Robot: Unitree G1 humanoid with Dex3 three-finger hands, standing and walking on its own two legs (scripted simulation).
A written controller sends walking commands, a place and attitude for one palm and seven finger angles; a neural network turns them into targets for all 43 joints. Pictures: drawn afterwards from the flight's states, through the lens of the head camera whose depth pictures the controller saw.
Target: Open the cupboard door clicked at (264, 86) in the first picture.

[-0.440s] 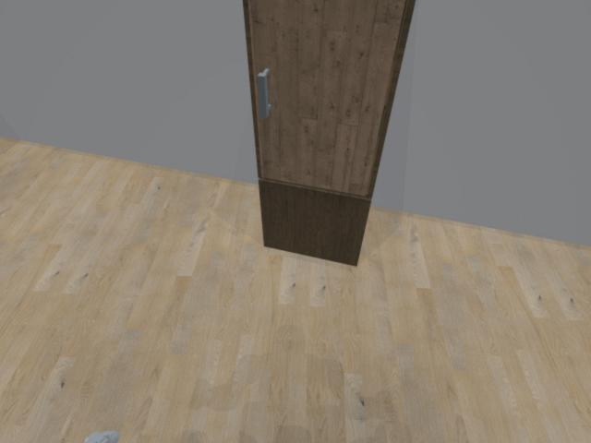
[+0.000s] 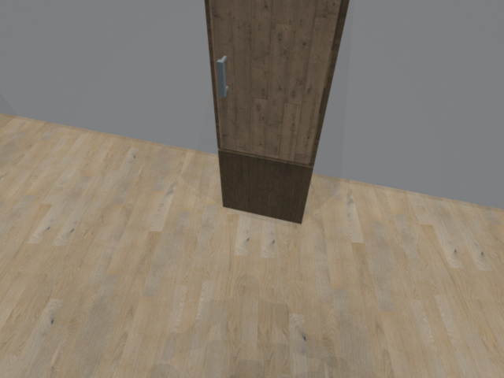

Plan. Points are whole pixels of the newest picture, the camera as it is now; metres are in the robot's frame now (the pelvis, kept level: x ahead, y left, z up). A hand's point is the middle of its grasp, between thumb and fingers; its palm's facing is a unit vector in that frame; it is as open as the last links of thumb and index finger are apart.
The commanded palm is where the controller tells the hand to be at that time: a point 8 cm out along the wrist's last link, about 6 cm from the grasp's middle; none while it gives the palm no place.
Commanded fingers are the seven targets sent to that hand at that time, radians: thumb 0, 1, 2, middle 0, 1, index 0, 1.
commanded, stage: stand and wait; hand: left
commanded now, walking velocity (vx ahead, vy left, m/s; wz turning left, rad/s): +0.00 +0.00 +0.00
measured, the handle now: (223, 76) +1.02 +0.15 -0.01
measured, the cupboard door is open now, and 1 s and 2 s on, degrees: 0 0 0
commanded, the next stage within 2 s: look at it before walking up in 0.38 s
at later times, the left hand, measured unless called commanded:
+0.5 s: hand out of the picture +0.08 +0.24 -0.15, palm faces -0.03 -0.94 -0.34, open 7.4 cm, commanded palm none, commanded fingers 0.00 0.90 0.90 -0.20 -0.30 -0.20 -0.30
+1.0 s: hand out of the picture +0.08 +0.24 -0.15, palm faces -0.02 -0.94 -0.34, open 7.4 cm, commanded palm none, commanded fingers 0.00 0.90 0.90 -0.20 -0.30 -0.20 -0.30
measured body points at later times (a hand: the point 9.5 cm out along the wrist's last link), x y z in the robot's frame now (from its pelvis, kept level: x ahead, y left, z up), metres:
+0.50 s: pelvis +0.00 +0.00 +0.00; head +0.00 -0.01 +0.45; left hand +0.09 +0.29 -0.13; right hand +0.07 -0.30 -0.13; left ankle +0.02 +0.12 -0.74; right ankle +0.02 -0.12 -0.74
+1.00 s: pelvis +0.01 +0.00 +0.00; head +0.02 -0.01 +0.45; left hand +0.08 +0.29 -0.13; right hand +0.09 -0.30 -0.13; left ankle +0.02 +0.12 -0.74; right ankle +0.02 -0.12 -0.74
